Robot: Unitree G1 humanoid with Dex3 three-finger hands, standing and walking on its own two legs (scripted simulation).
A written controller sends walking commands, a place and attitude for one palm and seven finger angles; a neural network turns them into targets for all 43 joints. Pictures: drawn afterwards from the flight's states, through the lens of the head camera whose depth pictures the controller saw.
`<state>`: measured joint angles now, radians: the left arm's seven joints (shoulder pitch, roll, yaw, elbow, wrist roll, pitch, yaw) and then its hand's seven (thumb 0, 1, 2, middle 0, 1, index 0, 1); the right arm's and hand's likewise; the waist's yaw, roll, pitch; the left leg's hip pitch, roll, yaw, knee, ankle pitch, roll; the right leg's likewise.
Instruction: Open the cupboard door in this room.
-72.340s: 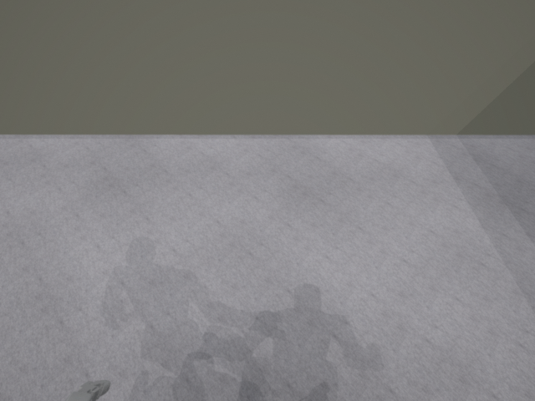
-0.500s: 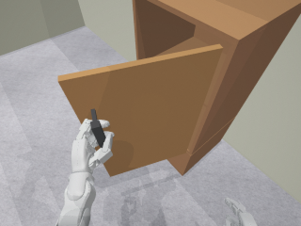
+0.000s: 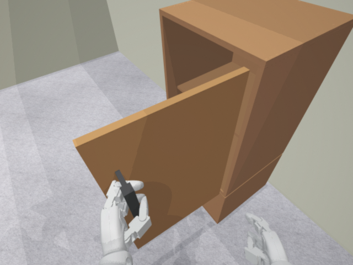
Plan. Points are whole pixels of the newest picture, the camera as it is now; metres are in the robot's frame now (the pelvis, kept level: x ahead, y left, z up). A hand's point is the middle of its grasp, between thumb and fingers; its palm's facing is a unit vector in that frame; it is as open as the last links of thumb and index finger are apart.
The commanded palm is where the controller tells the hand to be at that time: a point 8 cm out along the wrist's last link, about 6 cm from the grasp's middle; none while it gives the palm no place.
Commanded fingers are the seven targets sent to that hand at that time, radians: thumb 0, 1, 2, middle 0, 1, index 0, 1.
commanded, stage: pull the door open along its arc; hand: left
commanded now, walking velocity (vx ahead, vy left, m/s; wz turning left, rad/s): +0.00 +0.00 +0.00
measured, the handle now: (129, 196) +0.26 +0.11 +0.05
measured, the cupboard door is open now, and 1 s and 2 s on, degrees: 88 92 89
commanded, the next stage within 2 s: open thumb and fingers to let go in 0.14 s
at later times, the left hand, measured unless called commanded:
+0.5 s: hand (150, 227) +0.20 +0.06 +0.06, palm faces +0.37 -0.93 +0.00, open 7.4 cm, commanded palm +0.15 +0.10 +0.06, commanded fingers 0.00 -0.08 0.48 -0.33 -1.25 -0.33 -1.25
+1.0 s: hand (155, 223) +0.21 +0.05 +0.05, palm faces +0.33 -0.94 +0.00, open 14.5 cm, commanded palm +0.16 +0.10 +0.06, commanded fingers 0.00 -0.50 0.30 -0.16 -0.35 -0.16 -0.35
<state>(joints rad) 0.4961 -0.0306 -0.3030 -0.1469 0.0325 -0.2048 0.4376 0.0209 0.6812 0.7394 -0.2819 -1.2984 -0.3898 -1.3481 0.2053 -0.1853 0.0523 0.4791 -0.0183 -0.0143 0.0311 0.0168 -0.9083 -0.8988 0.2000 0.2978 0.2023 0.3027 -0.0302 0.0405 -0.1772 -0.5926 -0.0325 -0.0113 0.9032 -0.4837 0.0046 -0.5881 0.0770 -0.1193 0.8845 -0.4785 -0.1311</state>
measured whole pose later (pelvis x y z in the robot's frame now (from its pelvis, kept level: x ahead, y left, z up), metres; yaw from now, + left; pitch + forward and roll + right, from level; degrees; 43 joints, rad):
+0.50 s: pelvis -0.03 -0.03 -0.01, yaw -1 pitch +11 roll +3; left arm 0.49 -0.06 -0.24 -0.14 0.01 -0.27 0.47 0.01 0.44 0.70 -0.36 -1.30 -0.38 -1.31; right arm 0.20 -0.21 0.02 0.50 -0.03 -0.06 0.01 0.02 -0.91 -0.90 0.20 0.30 0.20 0.30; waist 0.00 0.04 -0.18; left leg -0.67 -0.05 -0.08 0.95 -0.46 -0.01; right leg -0.68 0.09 -0.12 0.95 -0.47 -0.15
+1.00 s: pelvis -0.03 -0.03 -0.01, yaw +0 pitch +11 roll +3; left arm 0.42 -0.05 -0.25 -0.09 0.01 -0.28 0.46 -0.01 -0.47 0.31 -0.27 -0.85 -0.32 -0.86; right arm 0.19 -0.22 0.02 0.51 -0.02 -0.06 0.01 0.02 -0.91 -0.90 0.20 0.30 0.20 0.30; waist -0.01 0.04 -0.16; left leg -0.68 -0.05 -0.08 0.94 -0.46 -0.01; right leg -0.68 0.09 -0.13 0.94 -0.46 -0.15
